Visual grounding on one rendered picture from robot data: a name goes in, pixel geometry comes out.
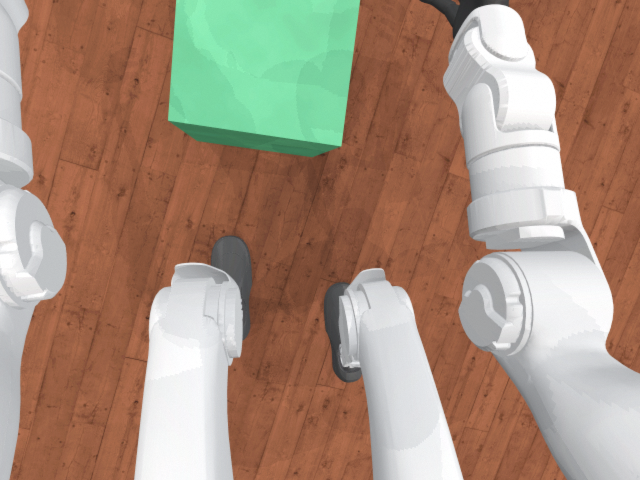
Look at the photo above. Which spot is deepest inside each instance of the robot left forearm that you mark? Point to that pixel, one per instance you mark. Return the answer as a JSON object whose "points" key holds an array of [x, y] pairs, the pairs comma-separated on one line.
{"points": [[16, 162]]}

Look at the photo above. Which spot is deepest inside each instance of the carton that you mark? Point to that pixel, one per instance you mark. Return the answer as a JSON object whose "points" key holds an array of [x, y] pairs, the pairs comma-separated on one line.
{"points": [[270, 75]]}

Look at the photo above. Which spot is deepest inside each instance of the left robot thigh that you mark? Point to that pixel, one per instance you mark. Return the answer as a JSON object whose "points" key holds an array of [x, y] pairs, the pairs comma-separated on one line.
{"points": [[183, 431]]}

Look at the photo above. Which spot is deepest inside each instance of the right robot upper arm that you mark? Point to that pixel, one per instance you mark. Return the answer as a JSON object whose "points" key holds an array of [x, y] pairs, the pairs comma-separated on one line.
{"points": [[545, 316]]}

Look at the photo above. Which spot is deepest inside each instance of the left robot upper arm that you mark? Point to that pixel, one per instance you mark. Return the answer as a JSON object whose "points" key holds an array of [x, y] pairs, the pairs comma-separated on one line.
{"points": [[33, 264]]}

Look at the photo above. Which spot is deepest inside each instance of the robot right hand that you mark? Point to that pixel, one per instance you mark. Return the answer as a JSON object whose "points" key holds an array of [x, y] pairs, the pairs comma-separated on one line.
{"points": [[456, 14]]}

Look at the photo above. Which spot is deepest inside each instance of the robot left shin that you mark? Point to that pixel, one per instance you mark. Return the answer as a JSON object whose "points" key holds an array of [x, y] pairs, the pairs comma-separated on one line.
{"points": [[184, 271]]}

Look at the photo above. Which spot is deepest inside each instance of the robot right forearm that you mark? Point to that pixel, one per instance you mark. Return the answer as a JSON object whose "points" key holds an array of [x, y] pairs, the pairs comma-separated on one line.
{"points": [[507, 120]]}

